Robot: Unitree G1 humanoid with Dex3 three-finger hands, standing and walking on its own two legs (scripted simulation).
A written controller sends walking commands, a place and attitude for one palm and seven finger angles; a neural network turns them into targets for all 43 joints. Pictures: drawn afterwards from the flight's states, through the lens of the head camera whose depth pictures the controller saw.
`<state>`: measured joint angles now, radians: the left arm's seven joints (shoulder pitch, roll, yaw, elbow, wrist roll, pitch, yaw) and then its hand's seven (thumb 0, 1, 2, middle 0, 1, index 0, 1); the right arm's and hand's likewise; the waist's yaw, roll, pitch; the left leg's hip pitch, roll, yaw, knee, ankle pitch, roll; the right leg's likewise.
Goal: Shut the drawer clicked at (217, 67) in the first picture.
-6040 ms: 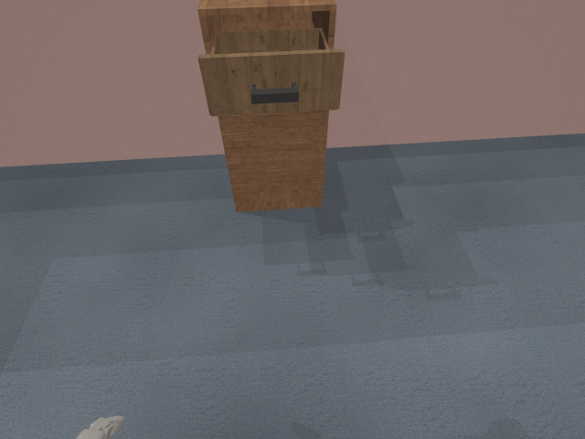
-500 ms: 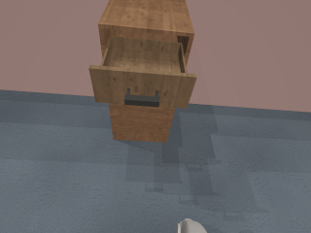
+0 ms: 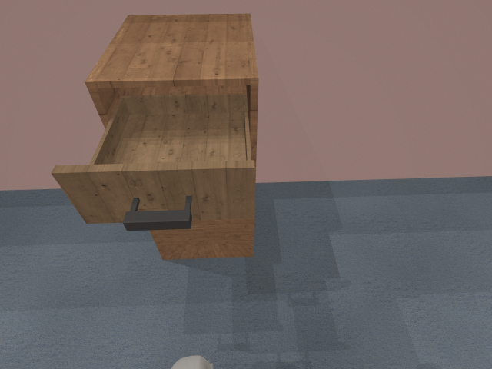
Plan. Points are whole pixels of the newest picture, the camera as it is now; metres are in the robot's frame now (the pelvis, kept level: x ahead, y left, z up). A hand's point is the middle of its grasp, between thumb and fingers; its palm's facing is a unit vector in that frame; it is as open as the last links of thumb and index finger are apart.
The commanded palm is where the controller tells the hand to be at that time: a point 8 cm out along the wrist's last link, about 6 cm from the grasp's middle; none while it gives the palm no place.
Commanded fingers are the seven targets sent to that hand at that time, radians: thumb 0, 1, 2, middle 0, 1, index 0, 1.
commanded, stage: take the last steps up to it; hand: left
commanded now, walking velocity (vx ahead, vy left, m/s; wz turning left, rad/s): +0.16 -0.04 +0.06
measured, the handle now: (160, 210) +0.40 +0.18 +0.01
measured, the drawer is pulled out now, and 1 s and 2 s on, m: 0.29 0.29 0.29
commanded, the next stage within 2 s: come to a stop and stand still in 0.06 s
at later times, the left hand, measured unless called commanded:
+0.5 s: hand out of the picture +0.01 +0.16 -0.17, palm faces +0.07 -0.99 -0.12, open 7.4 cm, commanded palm none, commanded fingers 0.00 0.90 0.90 -0.20 -0.30 -0.20 -0.30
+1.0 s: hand out of the picture +0.04 +0.12 -0.17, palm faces +0.05 -0.97 -0.22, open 7.2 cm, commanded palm none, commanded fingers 0.00 0.90 0.90 -0.20 -0.30 -0.20 -0.30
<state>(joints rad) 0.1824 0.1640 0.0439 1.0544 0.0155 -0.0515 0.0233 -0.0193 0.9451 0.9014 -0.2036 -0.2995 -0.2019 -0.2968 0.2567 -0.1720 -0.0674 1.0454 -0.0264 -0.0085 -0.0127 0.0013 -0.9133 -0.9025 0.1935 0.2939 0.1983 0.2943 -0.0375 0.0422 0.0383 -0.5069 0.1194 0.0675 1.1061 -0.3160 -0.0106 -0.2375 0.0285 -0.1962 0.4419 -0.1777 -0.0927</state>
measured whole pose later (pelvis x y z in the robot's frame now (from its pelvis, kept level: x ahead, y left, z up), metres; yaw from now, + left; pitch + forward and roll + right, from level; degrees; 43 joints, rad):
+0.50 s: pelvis +0.06 +0.02 +0.01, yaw -1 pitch -1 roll +0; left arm 0.34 0.10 0.01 1.13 0.02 0.02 0.03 0.00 0.91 0.90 -0.20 -0.30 -0.20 -0.30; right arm 0.15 -0.14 -0.03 1.07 0.00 -0.01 -0.06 -0.02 -0.94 -0.90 0.20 0.29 0.20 0.30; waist 0.04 -0.03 0.08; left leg -0.21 0.01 0.16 0.42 -0.20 0.05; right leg -0.17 -0.03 -0.15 0.46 -0.27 -0.03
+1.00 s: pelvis +0.03 -0.05 +0.00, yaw +0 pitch -3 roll +0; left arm 0.27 0.13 0.02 1.11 0.01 0.00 0.04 0.01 0.94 0.90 -0.20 -0.30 -0.20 -0.30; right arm 0.32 -0.13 -0.02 1.18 -0.01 0.02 -0.03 0.00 -0.91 -0.90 0.20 0.29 0.20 0.29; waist -0.02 0.03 0.03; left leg -0.21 0.09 0.03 0.44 -0.19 -0.04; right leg -0.14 0.06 -0.12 0.43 -0.25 -0.09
